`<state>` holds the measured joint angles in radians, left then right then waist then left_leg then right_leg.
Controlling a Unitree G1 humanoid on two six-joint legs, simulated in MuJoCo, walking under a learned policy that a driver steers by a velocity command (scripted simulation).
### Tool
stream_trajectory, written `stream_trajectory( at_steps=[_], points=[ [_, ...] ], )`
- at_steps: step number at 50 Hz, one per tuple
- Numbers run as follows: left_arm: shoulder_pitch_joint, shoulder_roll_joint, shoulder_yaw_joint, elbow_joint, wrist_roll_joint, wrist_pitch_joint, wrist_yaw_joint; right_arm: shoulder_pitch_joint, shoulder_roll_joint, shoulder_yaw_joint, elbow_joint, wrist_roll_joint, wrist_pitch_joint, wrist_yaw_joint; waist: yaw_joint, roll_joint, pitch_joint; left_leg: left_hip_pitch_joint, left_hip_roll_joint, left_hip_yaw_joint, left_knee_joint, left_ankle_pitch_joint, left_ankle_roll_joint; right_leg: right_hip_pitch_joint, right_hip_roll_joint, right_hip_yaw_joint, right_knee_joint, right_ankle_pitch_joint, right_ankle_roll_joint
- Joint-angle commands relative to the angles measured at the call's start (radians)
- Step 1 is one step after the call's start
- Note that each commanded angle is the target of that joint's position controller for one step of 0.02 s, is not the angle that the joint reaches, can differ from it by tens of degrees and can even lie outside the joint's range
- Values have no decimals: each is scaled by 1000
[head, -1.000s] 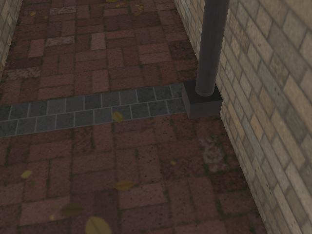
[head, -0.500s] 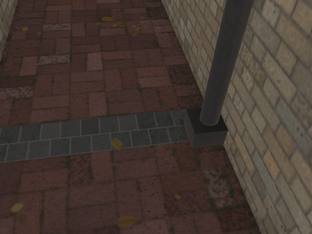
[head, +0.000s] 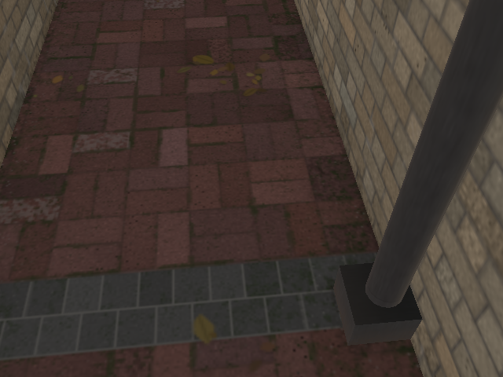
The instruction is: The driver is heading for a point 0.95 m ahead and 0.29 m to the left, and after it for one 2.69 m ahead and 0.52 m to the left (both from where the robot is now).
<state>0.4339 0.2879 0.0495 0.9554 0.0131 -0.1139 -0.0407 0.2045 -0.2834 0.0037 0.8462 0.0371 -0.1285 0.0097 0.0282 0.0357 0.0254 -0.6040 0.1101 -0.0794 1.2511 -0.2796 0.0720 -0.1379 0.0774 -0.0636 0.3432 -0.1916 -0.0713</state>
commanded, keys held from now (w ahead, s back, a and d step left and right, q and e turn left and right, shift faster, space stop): w+q+shift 0.60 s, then w+shift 0.20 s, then e+shift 0.20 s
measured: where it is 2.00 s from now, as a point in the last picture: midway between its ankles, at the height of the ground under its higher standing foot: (170, 208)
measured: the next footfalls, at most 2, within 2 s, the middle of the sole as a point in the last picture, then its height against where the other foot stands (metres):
left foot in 0.30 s outside the picture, level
right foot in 0.78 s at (214, 239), level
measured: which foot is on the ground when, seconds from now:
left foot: up 0.00-0.28, down 0.30-0.76, up 0.78-1.00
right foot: down 0.00-0.32, up 0.34-0.76, down 0.78-1.00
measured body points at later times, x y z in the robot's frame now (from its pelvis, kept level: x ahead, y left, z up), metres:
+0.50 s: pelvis +0.45 +0.12 -0.01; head +0.46 +0.14 +0.44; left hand +0.58 +0.41 -0.07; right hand +0.55 -0.13 -0.13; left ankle +0.46 +0.16 -0.74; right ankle +0.51 -0.07 -0.64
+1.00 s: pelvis +0.87 +0.24 +0.00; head +0.90 +0.27 +0.45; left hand +0.67 +0.43 -0.13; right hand +1.19 +0.18 -0.06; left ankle +0.86 +0.37 -0.67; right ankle +0.92 +0.15 -0.74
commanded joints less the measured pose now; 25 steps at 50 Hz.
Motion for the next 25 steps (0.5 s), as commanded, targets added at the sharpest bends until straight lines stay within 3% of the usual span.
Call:
stream_trajectory(
  at_steps=[1,3,4,6,8,9,10,12,13,14,15,16,17,18,19,20,21,22,25],
  points=[
    [-138,105,11,-83,-9,-25,15,57,-24,2,-41,-13,26,-3,-94,-81,118,-165,69,-52,-45,127,-45,-124,-303,225,-302,-79,-155],
    [-102,103,6,-75,-3,-30,25,-32,-40,-6,-78,-23,29,2,-62,-90,140,-159,35,-8,-172,295,-69,-163,-253,70,-305,39,-112],
    [-87,128,13,-70,-5,-40,31,-51,-24,-6,-97,-26,30,7,-55,-99,135,-125,20,35,-257,378,-71,-160,-226,1,-301,68,-96],
    [-17,128,9,-51,-16,-46,45,-144,-11,-7,-139,-13,19,21,-18,-75,148,-88,0,79,-386,532,-54,-113,-234,-57,-322,88,-70],
    [-3,175,19,-57,1,-36,47,-221,-13,-12,-179,1,15,40,6,-81,165,-87,-17,111,-497,561,-27,-14,-258,-100,-320,131,-53],
    [6,173,16,-52,-7,-26,47,-237,-14,-13,-196,1,11,51,6,-86,168,-112,-20,117,-532,534,-11,82,-282,-113,-303,194,-50],
    [-7,194,17,-60,0,-14,46,-239,-29,-22,-208,3,2,56,1,-97,172,-149,-40,142,-563,505,9,172,-299,-135,-244,342,-30],
    [-44,220,16,-70,10,10,53,-184,-78,-47,-233,9,17,64,-52,-158,94,-41,-120,223,-536,363,45,288,-333,-160,-95,894,-12],
    [-61,245,19,-73,18,32,61,-90,-107,-63,-235,17,29,65,-122,-207,15,63,-163,247,-501,230,64,330,-347,-166,69,1143,-17],
    [-115,267,26,-99,9,54,79,100,-156,-91,-199,21,54,66,-223,-213,-72,283,-198,250,-528,170,96,274,-344,-159,311,1289,-14],
    [-150,256,22,-138,22,56,87,338,-250,-134,-118,35,79,60,-322,-190,-195,637,-186,175,-562,233,127,126,-295,-138,601,1239,9],
    [-136,115,-9,-181,32,10,69,358,-338,-156,-101,21,91,40,-224,213,-176,851,-77,-103,-610,246,196,-231,-85,-98,1077,192,67],
    [34,22,-51,-261,-22,-53,26,301,-327,-138,-143,-20,75,43,-46,403,-467,1148,164,-831,-920,-318,435,-577,29,178,1340,-292,66],
    [-131,134,-37,-272,-46,-88,17,316,-193,-120,-156,-34,58,39,-137,178,-450,1103,142,-873,-1040,-404,333,-593,-46,268,1294,-198,-8],
    [-249,134,-38,-314,-56,-93,17,329,-167,-115,-128,-39,38,45,-128,27,-225,935,109,-756,-1041,-272,277,-662,-68,241,1211,-176,-20],
    [-288,132,-38,-312,-39,-88,33,263,-113,-96,-123,-30,13,54,-85,-132,-160,764,73,-639,-1038,-184,244,-599,-122,246,1101,-130,-23],
    [-281,117,-37,-314,-19,-81,36,194,-115,-94,-134,-23,9,50,-27,-141,-107,606,23,-544,-1036,-93,248,-522,-145,240,1012,-97,-10],
    [-248,116,-33,-305,-12,-62,32,152,-108,-90,-140,-25,11,38,3,-88,-75,519,-27,-463,-1054,-26,257,-473,-165,243,962,-91,8],
    [-283,107,-24,-308,3,-33,40,158,-83,-86,-135,6,14,17,4,-77,23,413,-66,-343,-1078,158,258,-477,-181,196,762,-111,73]
  ],
)
Keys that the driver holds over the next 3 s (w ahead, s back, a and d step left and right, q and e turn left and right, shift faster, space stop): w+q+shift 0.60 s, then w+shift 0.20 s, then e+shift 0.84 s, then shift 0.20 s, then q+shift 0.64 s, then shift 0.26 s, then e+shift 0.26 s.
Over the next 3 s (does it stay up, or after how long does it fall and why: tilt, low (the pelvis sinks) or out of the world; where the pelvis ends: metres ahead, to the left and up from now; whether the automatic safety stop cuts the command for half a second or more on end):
stays up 1.06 0.36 0.00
